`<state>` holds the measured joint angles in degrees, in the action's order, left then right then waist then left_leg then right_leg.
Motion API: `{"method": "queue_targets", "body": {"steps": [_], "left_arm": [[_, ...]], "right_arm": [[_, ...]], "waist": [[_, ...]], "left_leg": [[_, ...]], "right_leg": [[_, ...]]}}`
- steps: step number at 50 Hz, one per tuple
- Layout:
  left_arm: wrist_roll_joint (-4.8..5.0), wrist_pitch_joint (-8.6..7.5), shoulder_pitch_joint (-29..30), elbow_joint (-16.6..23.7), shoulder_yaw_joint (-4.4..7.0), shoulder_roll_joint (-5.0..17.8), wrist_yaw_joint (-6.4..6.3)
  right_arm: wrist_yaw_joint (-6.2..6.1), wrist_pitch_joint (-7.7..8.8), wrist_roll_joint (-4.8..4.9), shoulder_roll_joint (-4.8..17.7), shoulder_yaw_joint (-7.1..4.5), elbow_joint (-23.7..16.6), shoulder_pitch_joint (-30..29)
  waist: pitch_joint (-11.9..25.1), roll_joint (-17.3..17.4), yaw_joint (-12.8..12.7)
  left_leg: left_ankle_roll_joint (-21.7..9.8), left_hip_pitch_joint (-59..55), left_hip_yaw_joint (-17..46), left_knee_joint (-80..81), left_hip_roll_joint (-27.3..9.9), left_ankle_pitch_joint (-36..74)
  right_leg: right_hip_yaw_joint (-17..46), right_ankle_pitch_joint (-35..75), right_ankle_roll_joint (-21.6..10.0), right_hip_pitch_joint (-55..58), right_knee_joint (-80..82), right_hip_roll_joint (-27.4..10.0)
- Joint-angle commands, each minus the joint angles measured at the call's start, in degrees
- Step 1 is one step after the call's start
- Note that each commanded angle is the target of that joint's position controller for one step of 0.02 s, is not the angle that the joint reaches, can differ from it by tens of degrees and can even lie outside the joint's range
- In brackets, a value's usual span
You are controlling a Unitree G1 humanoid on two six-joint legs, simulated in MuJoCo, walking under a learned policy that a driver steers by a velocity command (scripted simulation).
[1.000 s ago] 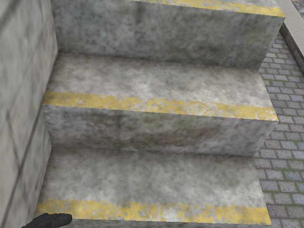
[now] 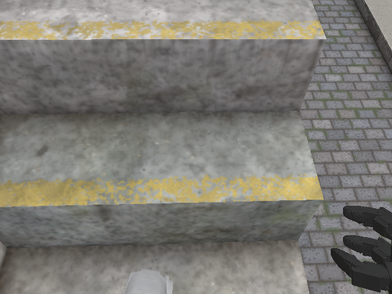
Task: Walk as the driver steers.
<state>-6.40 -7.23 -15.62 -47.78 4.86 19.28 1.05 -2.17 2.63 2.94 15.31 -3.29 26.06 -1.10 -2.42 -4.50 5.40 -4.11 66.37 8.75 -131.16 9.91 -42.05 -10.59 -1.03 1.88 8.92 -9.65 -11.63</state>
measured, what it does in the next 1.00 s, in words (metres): climbs: left foot 0.18 m higher, then right foot 0.20 m higher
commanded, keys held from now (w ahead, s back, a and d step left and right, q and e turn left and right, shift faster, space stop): w+q+shift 0.20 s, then w+shift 0.04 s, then w+e+shift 0.08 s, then e+shift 0.48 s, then w+e+shift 0.20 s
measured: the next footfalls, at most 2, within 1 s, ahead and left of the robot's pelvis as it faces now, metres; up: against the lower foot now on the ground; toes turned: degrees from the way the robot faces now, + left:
left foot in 0.18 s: +0.08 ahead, +0.17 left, +0.18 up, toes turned +13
right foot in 0.62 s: +0.28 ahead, -0.02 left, +0.39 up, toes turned +16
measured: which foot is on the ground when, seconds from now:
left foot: up 0.00-0.16, down 0.18-0.68, up 0.70-1.00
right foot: down 0.00-0.06, up 0.08-0.60, down 0.62-1.00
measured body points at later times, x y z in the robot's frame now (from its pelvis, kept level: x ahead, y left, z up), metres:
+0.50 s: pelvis +0.10 +0.08 +0.20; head +0.12 +0.11 +0.65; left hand +0.32 +0.32 +0.17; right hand +0.28 -0.11 +0.08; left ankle +0.04 +0.16 -0.55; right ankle +0.25 -0.02 -0.28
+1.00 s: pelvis +0.25 +0.09 +0.36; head +0.24 +0.09 +0.81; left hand +0.32 +0.32 +0.23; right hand +0.49 -0.11 +0.31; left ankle +0.31 +0.23 -0.28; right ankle +0.24 -0.03 -0.35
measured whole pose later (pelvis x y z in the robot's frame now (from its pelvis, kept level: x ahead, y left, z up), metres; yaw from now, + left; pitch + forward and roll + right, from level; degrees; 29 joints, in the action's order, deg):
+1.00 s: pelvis +0.25 +0.09 +0.36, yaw -5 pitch +6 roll +0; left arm -0.9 -2.8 -20.4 -43.5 -1.3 11.4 0.3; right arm 4.1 1.1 -1.2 10.6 1.6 32.8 1.6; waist 8.1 -0.7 -5.1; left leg 2.3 45.9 7.1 -70.8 2.6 -23.7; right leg 17.2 -23.4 -4.3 -27.7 -46.4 11.2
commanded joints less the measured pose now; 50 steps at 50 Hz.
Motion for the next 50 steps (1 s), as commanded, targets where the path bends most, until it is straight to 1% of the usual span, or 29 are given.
{"method": "queue_targets", "body": {"steps": [1,2,4,5,6,7,9,10,12,15,17,20,21,22,23,24,26,28,31,34,35,37,38,39,42,44,46,49,50], "left_arm": [[7.23,-4.03,25.2,9.5,2.87,15.2,0.54],[6.78,-5.63,26.1,6.7,3.61,20.0,1.85],[11.27,-3.17,19.7,12.0,2.84,10.7,2.56],[6.59,-2.63,14.3,13.9,0.65,4.6,4.23],[2.39,-2.98,4.6,13.1,-0.92,0.0,6.52],[8.22,-2.23,13.1,16.4,-1.99,1.0,0.90],[4.86,-5.33,20.4,20.8,-7.82,-12.3,-3.42],[7.50,-7.42,21.2,22.4,-8.92,-13.2,-3.43],[8.57,-3.90,23.0,28.5,-9.27,-7.1,-3.75],[11.53,2.99,31.0,33.8,-10.39,-10.5,-6.62],[11.58,5.79,28.2,34.6,-10.70,-10.0,-9.41],[12.16,9.68,31.1,33.0,-12.68,-13.9,-8.10],[4.03,11.04,25.2,30.3,-11.14,-17.0,-4.61],[2.35,11.24,24.7,29.1,-9.85,-15.2,-3.59],[4.85,13.47,25.4,32.5,-9.82,-7.0,2.24],[4.45,14.89,23.8,28.2,-8.94,-6.3,3.34],[2.84,14.06,7.5,22.1,-8.32,-5.7,3.89],[5.70,12.06,5.8,20.4,-8.35,-3.3,3.67],[8.39,13.29,5.8,17.0,-8.72,-4.4,4.03],[6.56,13.91,0.2,12.8,-6.74,-1.1,1.67],[3.95,13.01,-3.5,11.2,-5.75,2.4,0.02],[2.11,11.90,-11.3,9.4,-4.32,4.3,0.77],[2.28,10.61,-3.7,7.9,-1.48,5.0,-1.49],[5.62,6.20,-4.9,8.2,-5.31,2.7,0.84],[7.81,3.08,-5.0,4.4,-6.18,-2.4,0.30],[6.54,3.26,0.7,7.7,-5.68,-0.5,-0.25],[6.49,2.86,2.2,10.0,-4.31,2.6,-0.29],[6.02,2.07,8.5,13.1,-3.85,1.5,-0.17],[3.21,4.03,8.5,8.8,-0.55,3.5,-3.50]], "right_arm": [[1.35,-2.15,-1.45,6.7,-0.97,-2.7,10.9],[-0.48,-3.20,-0.87,7.6,-2.51,-0.1,30.2],[-3.62,-3.44,0.03,13.8,-5.79,5.3,26.4],[-4.86,-4.91,-1.16,15.9,-5.67,5.0,10.2],[-4.98,-5.11,-3.42,14.3,-4.56,5.3,7.0],[-1.14,-6.34,-8.98,6.6,-0.12,1.1,-1.4],[4.21,-2.84,-3.64,0.7,0.75,18.4,7.8],[5.41,-1.75,-2.91,4.8,-0.81,23.4,16.4],[2.49,-2.09,-3.29,5.2,-1.15,20.8,12.6],[0.44,-0.82,-3.89,1.6,3.18,22.8,4.6],[1.63,-0.47,-1.66,3.2,3.56,21.7,4.6],[-1.83,-2.51,-0.01,10.3,1.08,18.2,15.8],[-4.25,1.43,-4.12,11.8,0.31,20.9,20.1],[-4.68,3.10,-3.79,9.8,-0.37,21.6,24.7],[9.52,0.76,-7.67,-0.5,5.83,29.6,26.9],[14.79,-1.25,-8.97,2.7,4.85,29.7,31.0],[15.89,-0.11,-7.19,9.0,3.26,28.4,17.8],[15.04,1.97,-10.11,11.7,2.71,25.2,14.1],[13.78,0.06,-11.07,14.9,0.28,24.9,19.4],[13.20,-3.11,-11.56,9.7,0.55,20.2,13.2],[12.77,-3.59,-10.94,3.9,1.44,18.1,8.0],[10.97,-3.14,-5.46,4.3,1.67,15.8,6.0],[2.24,-1.36,-5.99,-3.8,3.98,6.7,-3.0],[6.60,0.12,-5.64,2.1,3.47,11.1,4.3],[6.60,2.67,-7.23,1.4,3.08,10.9,5.1],[5.94,1.10,-7.61,4.4,2.02,11.5,6.8],[6.59,0.23,-4.88,3.2,2.92,6.7,4.0],[8.98,-2.51,-4.99,-1.4,2.80,1.7,5.8],[0.50,-2.92,-0.63,1.8,1.73,3.9,6.9]], "waist": [[12.7,-7.4,11.8],[19.1,-18.0,21.0],[26.9,1.3,12.6],[29.5,19.9,-0.1],[38.4,26.1,-6.8],[39.6,12.1,-5.5],[11.7,10.4,-3.7],[4.6,11.3,-3.2],[9.8,5.6,-7.0],[-6.1,11.7,-8.4],[-3.3,7.9,-10.2],[6.1,0.3,-3.2],[7.6,14.2,-1.7],[5.5,12.7,0.4],[18.6,8.4,-5.5],[13.7,12.4,-2.6],[18.9,13.5,-10.9],[21.7,12.0,-11.5],[23.0,19.5,-6.5],[14.9,8.0,-10.5],[14.9,-4.3,-14.1],[13.7,-7.0,-16.6],[4.6,0.6,-11.0],[9.0,-1.6,-9.8],[9.5,-0.7,-7.6],[7.7,3.7,-5.7],[6.0,6.8,-5.7],[6.6,0.8,-2.3],[2.1,-7.8,0.0]], "left_leg": [[3.1,-56.9,-15.3,40.5,6.2,23.1],[2.4,-65.5,-16.7,42.1,0.3,23.6],[-4.5,-62.2,-2.1,73.2,1.7,28.9],[-12.8,-63.9,16.1,87.1,-4.3,24.4],[-16.5,-70.7,22.8,89.1,-7.4,11.6],[-9.6,-67.7,22.4,90.7,-12.6,17.7],[-7.1,-50.5,5.8,90.0,-7.5,37.0],[-11.2,-58.3,8.5,87.8,-10.4,52.2],[-12.9,-52.1,29.0,99.0,-19.9,18.4],[-10.8,-30.7,18.2,112.4,-23.9,19.6],[-4.8,-24.9,0.8,114.2,-21.6,29.0],[-2.1,-39.0,-0.9,127.2,-20.5,37.7],[-9.9,-53.0,1.1,129.8,-21.1,33.9],[-11.1,-64.9,0.6,127.4,-21.9,35.3],[-11.6,-64.9,-1.3,105.5,-16.4,50.0],[-18.7,-67.5,2.5,114.3,-27.8,62.5],[-20.0,-69.3,-4.0,119.5,-32.8,85.1],[-20.5,-81.3,-10.2,109.1,-31.6,136.8],[-20.9,-85.4,-13.4,101.2,-33.3,146.3],[-14.8,-58.9,-14.2,96.5,-25.7,99.5],[-6.1,-42.6,-13.6,77.8,-15.9,54.4],[0.0,-16.2,7.3,23.3,-4.2,40.7],[1.2,-13.6,-0.9,19.9,-5.0,28.5],[2.2,-1.9,9.8,22.7,-2.2,35.7],[1.0,-4.5,5.3,23.6,-3.4,24.5],[4.7,-9.6,1.8,27.9,-4.6,25.0],[7.4,-16.6,-2.7,41.3,-6.0,12.2],[8.7,-49.1,-5.2,69.9,-6.4,20.1],[5.3,-46.9,-20.4,75.1,-6.0,14.4]], "right_leg": [[-10.0,98.7,-5.6,-42.7,3.4,2.6],[-6.1,119.9,-7.1,-33.4,-6.6,-3.9],[0.1,88.6,-2.5,-24.9,-55.6,5.7],[7.0,12.8,-3.5,-39.3,-74.1,13.7],[16.1,0.4,-2.5,-49.0,-96.6,17.5],[22.8,0.7,1.0,-53.9,-112.5,17.0],[11.9,-1.1,-3.9,-62.9,-110.6,13.0],[11.0,-8.8,-4.0,-79.4,-123.9,16.4],[16.6,-4.1,-0.5,-83.8,-119.1,8.9],[18.5,-11.7,2.1,-94.2,-131.1,12.5],[16.5,-2.7,2.8,-85.2,-113.3,9.7],[4.1,-1.6,5.1,-73.5,-96.1,6.5],[-1.9,-18.7,-4.2,-76.7,-106.6,9.4],[2.2,-25.5,-7.3,-86.3,-109.0,7.2],[14.1,-47.2,-9.7,-93.2,-91.3,16.6],[13.0,-50.1,-11.4,-95.6,-84.6,14.9],[9.9,-35.5,-11.2,-81.3,-88.0,12.7],[5.6,-35.6,-7.5,-76.9,-77.9,18.6],[6.6,-34.8,-7.5,-66.7,-59.3,22.6],[19.6,-28.9,-13.3,-56.1,-52.2,22.2],[39.0,-23.9,-19.4,-47.4,-36.8,15.0],[56.6,-38.5,-19.8,-43.5,-27.5,11.6],[60.8,-44.9,-20.7,-39.0,-17.3,9.4],[55.1,-27.8,-18.7,-37.5,-29.2,11.6],[49.9,-15.8,-18.5,-36.8,-26.6,14.0],[48.5,-22.0,-18.5,-43.2,-23.6,14.3],[49.0,-26.0,-19.5,-49.1,-17.8,11.7],[45.9,-28.4,-15.7,-62.7,-13.6,17.6],[36.2,-12.8,-17.1,-55.4,-14.5,15.1]]}}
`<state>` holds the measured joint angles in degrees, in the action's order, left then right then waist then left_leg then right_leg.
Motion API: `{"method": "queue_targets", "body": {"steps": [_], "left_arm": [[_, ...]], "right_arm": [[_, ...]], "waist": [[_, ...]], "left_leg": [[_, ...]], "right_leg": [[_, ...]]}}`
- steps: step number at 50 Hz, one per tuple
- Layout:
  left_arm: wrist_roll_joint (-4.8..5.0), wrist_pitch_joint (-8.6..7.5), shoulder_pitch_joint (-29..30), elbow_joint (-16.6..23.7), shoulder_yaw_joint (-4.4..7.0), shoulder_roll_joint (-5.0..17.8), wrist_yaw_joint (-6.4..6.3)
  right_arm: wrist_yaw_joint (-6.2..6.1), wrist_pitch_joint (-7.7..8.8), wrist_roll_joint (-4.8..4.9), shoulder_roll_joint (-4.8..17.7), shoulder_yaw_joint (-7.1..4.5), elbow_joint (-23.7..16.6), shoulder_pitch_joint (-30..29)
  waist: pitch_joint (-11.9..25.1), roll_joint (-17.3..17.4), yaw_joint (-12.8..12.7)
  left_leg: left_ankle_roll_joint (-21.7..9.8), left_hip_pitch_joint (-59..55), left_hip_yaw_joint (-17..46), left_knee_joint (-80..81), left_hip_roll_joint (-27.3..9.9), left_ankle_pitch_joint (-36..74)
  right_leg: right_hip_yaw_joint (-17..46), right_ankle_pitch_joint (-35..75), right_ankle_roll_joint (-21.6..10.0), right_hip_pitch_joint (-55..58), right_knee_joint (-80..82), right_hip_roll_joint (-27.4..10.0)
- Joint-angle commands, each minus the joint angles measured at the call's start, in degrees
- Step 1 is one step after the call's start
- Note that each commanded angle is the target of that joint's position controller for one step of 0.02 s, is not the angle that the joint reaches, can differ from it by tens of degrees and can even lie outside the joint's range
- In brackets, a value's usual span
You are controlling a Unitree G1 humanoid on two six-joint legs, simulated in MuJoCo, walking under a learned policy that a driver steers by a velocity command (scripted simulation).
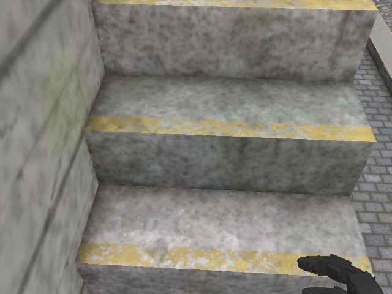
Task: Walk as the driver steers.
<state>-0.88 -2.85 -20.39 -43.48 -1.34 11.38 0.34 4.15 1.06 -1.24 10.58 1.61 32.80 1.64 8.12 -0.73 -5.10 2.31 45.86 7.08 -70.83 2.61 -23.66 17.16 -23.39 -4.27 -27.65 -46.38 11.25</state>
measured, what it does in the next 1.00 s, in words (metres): climbs: left foot, then right foot 0.21 m higher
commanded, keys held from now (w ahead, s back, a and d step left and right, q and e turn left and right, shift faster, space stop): w+e+shift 0.10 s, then w+shift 0.30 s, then w+q+shift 0.60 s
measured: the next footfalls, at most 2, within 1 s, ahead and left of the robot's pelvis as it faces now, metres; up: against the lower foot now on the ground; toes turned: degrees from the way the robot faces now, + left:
left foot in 0.08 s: +0.08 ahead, +0.13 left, +0.00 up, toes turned -6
right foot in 0.48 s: +0.33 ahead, -0.24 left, +0.20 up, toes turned -8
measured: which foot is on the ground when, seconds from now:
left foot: up 0.00-0.06, down 0.08-0.50, up 0.52-0.92, down 0.94-1.00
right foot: down 0.00-0.06, up 0.08-0.46, down 0.48-0.96, up 0.98-1.00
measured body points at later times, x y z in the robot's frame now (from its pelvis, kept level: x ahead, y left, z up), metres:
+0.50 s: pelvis +0.21 -0.05 +0.04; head +0.27 -0.01 +0.49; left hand +0.54 +0.02 -0.03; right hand +0.08 -0.27 -0.06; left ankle +0.05 +0.14 -0.68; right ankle +0.29 -0.21 -0.51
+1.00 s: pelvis +0.42 +0.04 +0.29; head +0.44 +0.04 +0.74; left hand +0.37 +0.28 +0.16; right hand +0.74 -0.08 +0.27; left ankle +0.48 +0.14 -0.30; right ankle +0.31 -0.22 -0.39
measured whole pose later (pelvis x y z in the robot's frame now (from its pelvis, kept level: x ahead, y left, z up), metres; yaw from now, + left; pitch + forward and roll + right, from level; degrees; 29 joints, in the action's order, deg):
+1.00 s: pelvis +0.42 +0.04 +0.29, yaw +9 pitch +3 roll -1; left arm -1.0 -8.2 -23.7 -52.2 3.3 11.2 4.8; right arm -3.4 0.3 1.6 10.2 1.5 30.4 -5.5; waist 1.2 1.1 -5.2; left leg -2.5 50.3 2.2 -81.9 8.0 -40.8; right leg -1.6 5.0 1.0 -10.7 -42.8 -14.5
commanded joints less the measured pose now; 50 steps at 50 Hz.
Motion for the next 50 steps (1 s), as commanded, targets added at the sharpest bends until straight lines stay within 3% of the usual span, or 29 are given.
{"method": "queue_targets", "body": {"steps": [1,2,3,4,6,7,9,12,18,20,22,23,24,25,26,27,29,33,35,38,40,43,44,45,46,47,48,49,50], "left_arm": [[-2.56,0.33,9.1,4.3,5.93,11.5,-3.60],[-2.77,0.22,11.7,5.4,6.64,11.6,-2.93],[0.11,-0.70,15.9,8.9,7.12,8.8,-0.87],[-0.50,-0.75,20.9,12.7,5.70,1.8,0.20],[-3.61,1.51,13.5,13.5,5.13,2.9,2.75],[-4.42,2.36,17.1,15.6,4.14,1.1,2.97],[-4.63,3.83,17.2,14.2,3.98,1.5,2.32],[-4.02,4.47,21.9,14.6,3.75,1.5,2.37],[-3.49,8.25,31.8,17.8,4.45,1.1,2.39],[-2.66,7.58,38.1,21.9,3.25,1.2,3.26],[-0.60,7.80,39.1,22.7,1.65,2.8,4.64],[0.54,7.91,29.6,19.2,3.00,3.9,3.42],[-1.42,7.69,12.1,17.3,4.22,3.0,2.64],[-2.84,6.53,0.3,13.1,6.57,6.6,2.32],[-4.03,5.15,-4.4,9.4,10.36,15.4,1.48],[-3.33,4.22,-5.0,7.3,12.52,20.3,0.39],[-2.57,2.48,4.7,2.5,10.13,12.3,0.32],[-3.68,-2.61,-1.9,-6.6,5.37,-2.1,-1.66],[-4.23,-5.65,-10.4,-10.6,4.59,-4.0,-0.77],[-5.78,-9.12,-8.4,-10.9,4.90,1.4,0.64],[-5.70,-9.35,-4.2,-8.4,5.00,5.0,1.87],[-2.58,-8.81,6.9,-6.2,4.68,7.5,2.63],[0.08,-8.70,6.7,-6.7,4.96,9.9,1.59],[3.78,-8.94,4.1,-6.6,5.04,14.3,0.86],[4.62,-9.83,4.0,-4.8,6.93,22.3,0.54],[5.28,-8.95,6.8,-4.4,9.50,26.9,2.33],[3.97,-7.74,0.1,-3.9,10.58,25.0,3.36],[-0.65,-6.63,-5.2,0.4,8.61,14.3,5.90],[-5.13,-5.09,-3.7,3.5,7.12,5.7,6.51]], "right_arm": [[-8.38,-1.35,4.76,7.6,-3.07,-3.6,5.0],[-9.70,-0.36,5.36,7.7,-3.46,-2.5,10.5],[-10.54,1.04,1.82,13.6,-5.43,-0.1,17.6],[-10.27,2.48,2.52,13.3,-4.98,2.8,23.8],[-9.50,4.08,-0.71,11.1,-5.42,1.4,15.9],[-8.50,5.19,-0.28,8.1,-3.97,2.9,12.0],[-7.77,6.84,-0.20,4.9,-2.64,4.9,13.9],[-6.97,8.25,-0.70,8.2,-4.03,9.1,19.5],[-6.10,10.23,0.02,9.8,-4.63,13.8,26.2],[-6.45,9.26,1.17,9.7,-5.39,15.1,26.0],[-8.04,8.32,2.92,11.5,-5.46,12.8,20.8],[-7.44,8.21,2.09,10.4,-4.08,13.9,21.1],[-6.55,9.84,3.96,19.8,-6.37,12.0,20.9],[-5.42,10.51,7.48,23.2,-7.93,10.6,15.4],[-3.39,11.58,9.15,19.0,-7.37,6.6,11.8],[-2.25,12.63,8.10,10.8,-6.56,3.5,6.3],[-3.89,11.71,5.50,1.1,-3.69,-1.7,-2.1],[-2.82,6.78,1.46,3.8,-4.15,-3.2,-5.9],[-3.14,4.76,2.60,-2.3,-2.51,-6.6,-11.7],[-4.94,2.08,2.54,-6.7,-0.67,-11.7,-16.8],[-6.60,1.15,3.46,-5.3,-0.91,-15.8,-20.8],[-8.26,0.08,3.52,2.4,-2.01,-19.6,-27.2],[-7.80,-1.46,2.80,3.6,-2.02,-18.4,-22.8],[-8.50,-2.19,3.76,3.4,-1.58,-14.7,-13.6],[-8.24,-2.38,4.61,5.9,-2.93,-7.2,3.1],[-8.28,-1.37,4.31,6.3,-3.62,-4.3,20.1],[-7.31,-0.54,2.03,13.0,-6.19,-1.9,17.4],[-7.34,-0.56,1.35,18.9,-7.83,2.7,9.2],[-9.56,-2.22,3.25,18.4,-8.03,2.0,3.4]], "waist": [[-8.0,-12.1,8.7],[-5.1,-9.8,12.7],[-0.7,5.6,14.9],[1.7,13.9,15.0],[4.9,8.3,6.1],[-5.4,8.0,3.3],[-9.2,5.5,3.6],[-11.4,0.9,5.7],[-14.1,6.0,5.4],[-17.3,6.5,5.3],[-15.4,4.8,5.4],[-2.5,4.7,1.2],[9.4,19.8,-4.9],[17.7,17.9,-13.2],[19.5,4.7,-14.4],[30.2,-4.1,-13.1],[19.2,3.1,-5.7],[-2.4,-0.7,-3.4],[-5.0,2.3,-2.7],[-8.7,1.7,3.1],[-10.9,-3.8,5.3],[-19.4,-1.9,10.7],[-15.7,-2.4,11.5],[-6.1,-6.3,12.1],[8.3,-11.4,16.0],[19.1,-20.0,22.2],[20.4,-13.0,18.2],[18.1,14.3,6.6],[17.4,17.6,3.2]], "left_leg": [[-1.5,-29.9,-16.1,25.7,1.1,-7.6],[-1.9,-40.2,-13.0,37.0,0.0,-0.8],[-4.1,-56.4,2.6,42.4,-8.8,-0.5],[-5.8,-61.9,15.9,47.8,-21.1,4.8],[-13.1,-52.8,35.4,49.5,-26.8,-25.6],[-15.6,-39.9,25.4,50.5,-23.1,-27.3],[-14.1,-34.5,17.0,50.5,-19.0,-17.2],[-12.4,-40.2,10.6,53.5,-19.9,0.5],[-11.9,-51.2,-1.9,56.6,-22.3,29.3],[-8.5,-44.6,-9.9,63.6,-17.9,35.5],[-10.9,-40.4,-12.0,73.0,-17.9,58.6],[-10.9,-34.4,-14.4,57.6,-14.8,112.0],[-16.0,-33.7,-7.7,41.9,-22.0,149.3],[-14.4,-25.8,-6.2,23.8,-17.6,141.3],[-10.6,-8.5,-7.3,-2.6,-4.4,95.4],[-7.7,-6.3,-2.5,-34.9,7.8,27.6],[-7.5,3.8,1.9,-57.1,3.1,23.4],[-10.7,12.2,7.3,-51.0,-2.9,2.9],[-12.8,16.7,4.2,-58.5,-0.8,-2.4],[-11.5,28.6,2.0,-83.4,3.0,-9.1],[-10.2,38.2,2.5,-94.6,2.5,-12.0],[-9.8,10.0,-7.9,-40.3,-1.1,-0.1],[-10.7,-5.1,-13.6,-21.3,-2.8,6.9],[-10.9,-17.6,-17.1,-13.2,0.3,8.9],[-8.7,-29.8,-19.7,-12.5,5.8,7.6],[-7.7,-35.8,-12.1,0.2,4.9,2.3],[-7.6,-34.7,1.7,17.2,10.7,-5.4],[-10.7,-42.5,25.8,31.3,1.8,-1.4],[-9.7,-38.2,44.0,50.8,-1.4,-28.2]], "right_leg": [[11.2,15.7,-10.8,-14.6,20.7,-6.6],[10.0,21.4,-8.6,-15.3,9.7,-5.2],[-2.7,16.8,-2.4,-25.4,-14.7,1.2],[-10.8,-2.2,1.2,-34.3,-34.6,0.7],[-8.2,5.0,1.5,-40.5,-66.4,-9.1],[-7.9,8.2,1.2,-43.0,-70.8,-9.1],[-7.1,10.3,1.4,-43.2,-75.8,-7.1],[-7.4,9.7,1.9,-47.7,-80.5,-6.2],[-9.0,3.2,0.7,-59.0,-85.7,-7.5],[-14.8,-0.6,0.8,-49.4,-59.9,-10.6],[-27.6,-12.2,-0.3,-28.4,-30.1,-12.7],[-34.6,-14.7,-1.2,0.6,-28.5,-2.7],[-28.0,-16.1,-2.5,20.4,-28.4,1.0],[-15.6,-7.1,-5.2,32.8,-19.8,-3.7],[16.2,-22.4,-6.8,40.5,6.1,-18.5],[40.3,-3.3,-11.9,45.2,25.6,-33.2],[21.5,36.5,-14.5,39.9,14.8,-29.6],[10.0,34.3,-7.5,29.2,15.2,-28.1],[5.1,36.7,-7.5,27.4,21.5,-29.2],[-2.0,28.2,-7.5,20.6,30.3,-35.2],[-7.5,24.4,-5.8,18.9,34.9,-37.3],[-29.8,41.4,2.7,-7.3,50.4,-25.2],[-33.9,47.3,1.4,-9.5,55.0,-22.5],[-32.8,85.1,-3.9,-1.4,50.9,-24.5],[-32.7,123.4,-5.7,9.1,35.7,-25.3],[-28.5,129.0,-4.8,22.1,18.1,-28.9],[-22.6,107.5,-2.4,25.8,-2.2,-27.7],[-20.2,29.7,3.8,4.7,-24.8,-16.5],[-11.3,20.2,5.8,-9.6,-49.9,-8.8]]}}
